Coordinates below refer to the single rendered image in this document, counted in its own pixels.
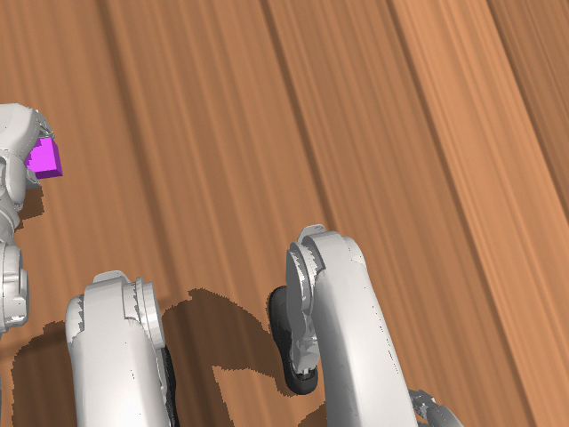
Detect right robot hand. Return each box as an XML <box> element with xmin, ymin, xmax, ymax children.
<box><xmin>407</xmin><ymin>389</ymin><xmax>464</xmax><ymax>427</ymax></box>

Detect left robot hand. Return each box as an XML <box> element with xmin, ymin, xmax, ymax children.
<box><xmin>0</xmin><ymin>103</ymin><xmax>54</xmax><ymax>189</ymax></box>

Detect small box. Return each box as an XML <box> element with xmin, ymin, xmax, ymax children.
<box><xmin>24</xmin><ymin>137</ymin><xmax>63</xmax><ymax>180</ymax></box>

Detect left robot arm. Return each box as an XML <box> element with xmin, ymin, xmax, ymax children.
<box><xmin>0</xmin><ymin>150</ymin><xmax>29</xmax><ymax>422</ymax></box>

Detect right robot foot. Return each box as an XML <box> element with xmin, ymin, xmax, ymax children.
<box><xmin>268</xmin><ymin>286</ymin><xmax>318</xmax><ymax>395</ymax></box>

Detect left robot foot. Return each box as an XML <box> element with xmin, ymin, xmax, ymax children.
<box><xmin>161</xmin><ymin>345</ymin><xmax>180</xmax><ymax>427</ymax></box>

